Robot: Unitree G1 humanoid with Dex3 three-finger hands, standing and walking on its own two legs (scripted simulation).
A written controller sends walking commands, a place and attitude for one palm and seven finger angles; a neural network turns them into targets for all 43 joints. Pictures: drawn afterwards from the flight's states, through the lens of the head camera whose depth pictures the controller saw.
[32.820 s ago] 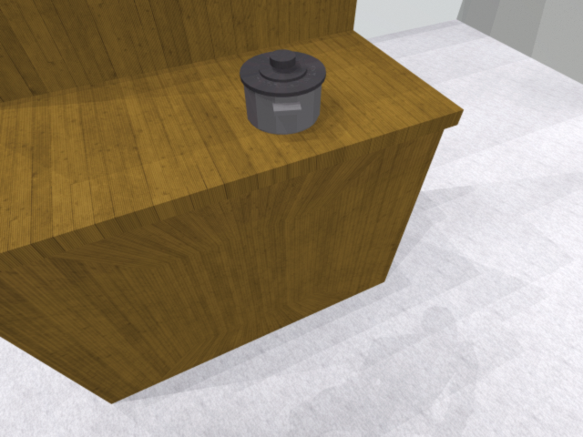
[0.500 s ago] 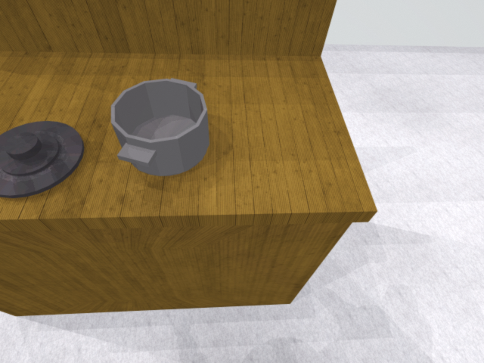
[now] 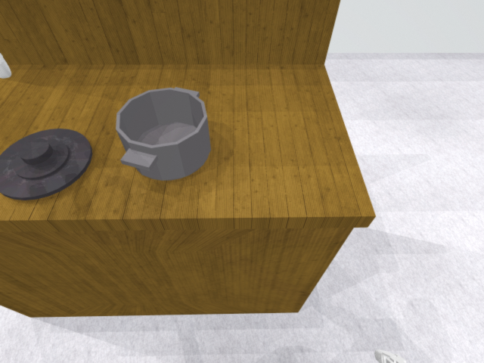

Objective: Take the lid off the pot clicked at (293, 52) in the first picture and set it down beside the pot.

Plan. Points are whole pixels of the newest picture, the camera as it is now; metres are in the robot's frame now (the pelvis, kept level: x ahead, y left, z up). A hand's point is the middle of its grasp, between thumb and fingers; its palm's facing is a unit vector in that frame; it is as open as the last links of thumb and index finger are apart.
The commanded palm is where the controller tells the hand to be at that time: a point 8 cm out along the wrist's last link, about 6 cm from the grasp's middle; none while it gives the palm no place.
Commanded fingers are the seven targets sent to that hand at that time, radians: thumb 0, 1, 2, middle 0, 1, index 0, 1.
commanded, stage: draw the hand back to the body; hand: left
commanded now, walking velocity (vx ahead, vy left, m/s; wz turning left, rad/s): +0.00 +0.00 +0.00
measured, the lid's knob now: (36, 151) +0.47 +0.37 +0.08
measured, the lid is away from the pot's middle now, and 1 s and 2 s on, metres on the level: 0.24 0.24 0.24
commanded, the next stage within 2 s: step back with the hand held close in 1.76 s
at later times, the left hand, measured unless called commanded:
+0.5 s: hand out of the picture +0.39 +0.28 +0.28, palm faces +0.56 -0.81 -0.20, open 10.0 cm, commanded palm +0.33 +0.31 +0.28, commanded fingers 0.00 0.44 0.83 -0.29 -0.52 -0.29 -0.52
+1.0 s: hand out of the picture +0.29 +0.23 +0.28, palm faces +0.54 -0.82 -0.19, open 7.7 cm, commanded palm +0.23 +0.27 +0.27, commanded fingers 0.00 0.90 0.90 -0.20 -0.30 -0.20 -0.30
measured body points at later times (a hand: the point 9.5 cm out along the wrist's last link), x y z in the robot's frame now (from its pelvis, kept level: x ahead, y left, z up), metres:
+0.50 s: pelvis +0.03 -0.03 +0.01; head +0.03 -0.04 +0.46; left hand +0.35 +0.32 +0.29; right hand +0.16 -0.29 -0.09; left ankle +0.02 +0.07 -0.73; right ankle -0.02 -0.13 -0.73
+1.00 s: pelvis +0.01 -0.05 +0.01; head -0.01 -0.08 +0.46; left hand +0.25 +0.27 +0.29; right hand +0.19 -0.28 -0.08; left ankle +0.02 +0.07 -0.73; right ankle -0.02 -0.13 -0.73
